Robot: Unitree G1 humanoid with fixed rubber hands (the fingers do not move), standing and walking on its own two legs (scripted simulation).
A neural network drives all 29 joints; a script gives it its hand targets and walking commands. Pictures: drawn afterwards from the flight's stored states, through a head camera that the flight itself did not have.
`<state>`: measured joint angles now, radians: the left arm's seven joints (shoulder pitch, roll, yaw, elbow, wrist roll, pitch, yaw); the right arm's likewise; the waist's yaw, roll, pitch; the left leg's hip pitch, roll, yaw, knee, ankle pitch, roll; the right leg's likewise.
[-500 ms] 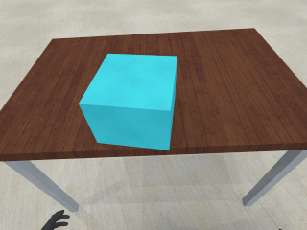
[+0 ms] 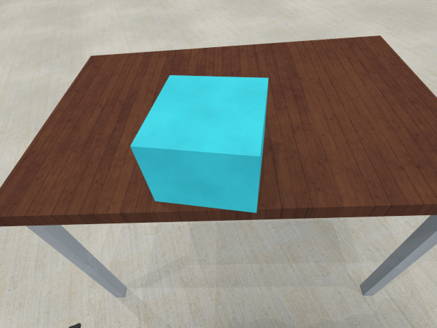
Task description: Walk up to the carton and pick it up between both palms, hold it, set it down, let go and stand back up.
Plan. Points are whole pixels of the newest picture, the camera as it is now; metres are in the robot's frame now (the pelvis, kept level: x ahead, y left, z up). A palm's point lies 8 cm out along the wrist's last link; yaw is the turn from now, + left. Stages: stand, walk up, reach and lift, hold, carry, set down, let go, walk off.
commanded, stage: walk up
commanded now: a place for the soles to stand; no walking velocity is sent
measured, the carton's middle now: (210, 140) +0.48 +0.03 +0.08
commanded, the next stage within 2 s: none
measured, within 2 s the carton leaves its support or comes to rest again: neither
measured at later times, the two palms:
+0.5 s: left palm out of the picture +0.10 +0.41 -0.13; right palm out of the picture +0.04 -0.23 -0.05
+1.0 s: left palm out of the picture +0.06 +0.34 -0.05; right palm out of the picture +0.02 -0.30 -0.12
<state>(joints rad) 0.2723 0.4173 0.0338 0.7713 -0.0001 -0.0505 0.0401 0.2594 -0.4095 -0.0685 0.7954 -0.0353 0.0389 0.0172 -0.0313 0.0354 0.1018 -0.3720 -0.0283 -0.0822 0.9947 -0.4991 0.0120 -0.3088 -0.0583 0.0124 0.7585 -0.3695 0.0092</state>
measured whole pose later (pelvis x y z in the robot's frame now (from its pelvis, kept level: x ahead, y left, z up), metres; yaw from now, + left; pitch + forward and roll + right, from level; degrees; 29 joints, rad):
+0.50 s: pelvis +0.00 +0.10 +0.00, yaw +1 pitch -2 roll -1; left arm 0.22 0.43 0.07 0.77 0.00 0.01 0.03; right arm 0.34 -0.39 -0.07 0.79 -0.04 -0.07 -0.03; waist -0.03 -0.12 0.12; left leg -0.35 -0.03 -0.02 0.80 -0.41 0.04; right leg -0.50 0.04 0.10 1.08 -0.45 -0.03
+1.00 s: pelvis -0.03 +0.01 +0.00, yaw -2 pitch -5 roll +3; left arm 0.30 0.43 0.05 0.77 0.00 -0.02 0.00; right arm 0.30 -0.39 -0.07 0.80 -0.04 -0.03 -0.03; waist -0.03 0.06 0.09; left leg -0.35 0.02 -0.03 0.92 -0.49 0.02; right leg -0.35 0.03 0.07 0.75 -0.31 -0.04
